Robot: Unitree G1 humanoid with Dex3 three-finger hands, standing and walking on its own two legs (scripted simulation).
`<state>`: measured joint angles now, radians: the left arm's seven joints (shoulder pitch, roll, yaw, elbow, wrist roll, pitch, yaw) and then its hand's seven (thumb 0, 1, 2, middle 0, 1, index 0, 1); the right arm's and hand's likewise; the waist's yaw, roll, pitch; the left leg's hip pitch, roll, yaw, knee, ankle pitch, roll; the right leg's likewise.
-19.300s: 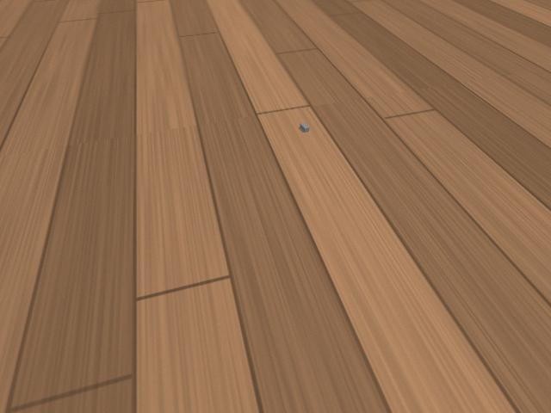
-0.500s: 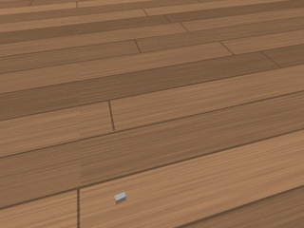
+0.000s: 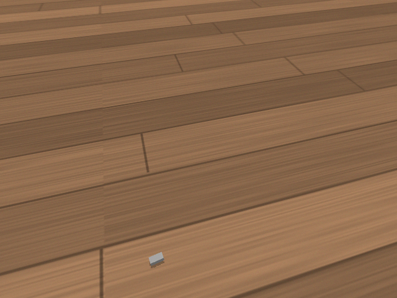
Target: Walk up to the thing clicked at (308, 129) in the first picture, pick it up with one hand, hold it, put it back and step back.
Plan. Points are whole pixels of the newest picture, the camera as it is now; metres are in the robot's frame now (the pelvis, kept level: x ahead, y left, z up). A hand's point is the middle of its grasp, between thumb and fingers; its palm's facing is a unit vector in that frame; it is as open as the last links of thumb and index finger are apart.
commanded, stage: stand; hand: left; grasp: from above
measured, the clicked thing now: (156, 258) +0.47 +0.25 -0.77
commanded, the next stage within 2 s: rise first in 0.16 s
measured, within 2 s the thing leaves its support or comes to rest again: neither
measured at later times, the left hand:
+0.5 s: hand out of the picture +0.15 +0.25 -0.17, palm faces +0.00 -0.94 -0.34, open 8.7 cm
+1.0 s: hand out of the picture +0.14 +0.26 -0.23, palm faces -0.11 -0.88 -0.47, open 13.0 cm
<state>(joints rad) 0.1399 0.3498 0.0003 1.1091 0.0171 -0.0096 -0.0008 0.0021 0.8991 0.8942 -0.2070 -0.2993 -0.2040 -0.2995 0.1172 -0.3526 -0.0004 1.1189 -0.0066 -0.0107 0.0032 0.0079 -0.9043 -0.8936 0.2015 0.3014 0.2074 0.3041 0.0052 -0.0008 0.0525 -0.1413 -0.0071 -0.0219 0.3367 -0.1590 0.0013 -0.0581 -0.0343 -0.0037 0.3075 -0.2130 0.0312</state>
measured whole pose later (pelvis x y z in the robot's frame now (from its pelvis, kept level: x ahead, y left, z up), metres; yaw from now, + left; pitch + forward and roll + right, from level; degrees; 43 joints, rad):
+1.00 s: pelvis +0.00 +0.00 -0.08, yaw -1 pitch +17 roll -2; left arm 0.18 0.34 0.17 0.57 0.21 0.21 0.01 0.00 -0.38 0.77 -0.38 -0.80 -0.36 -0.82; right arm 0.19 -0.24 -0.03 0.59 0.01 -0.12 -0.04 0.01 -0.99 -0.91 0.20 0.30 0.21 0.30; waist -0.02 0.00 -0.09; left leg -0.89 0.02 -0.04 1.08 -0.48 -0.01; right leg -0.80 0.00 0.00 1.04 -0.54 0.02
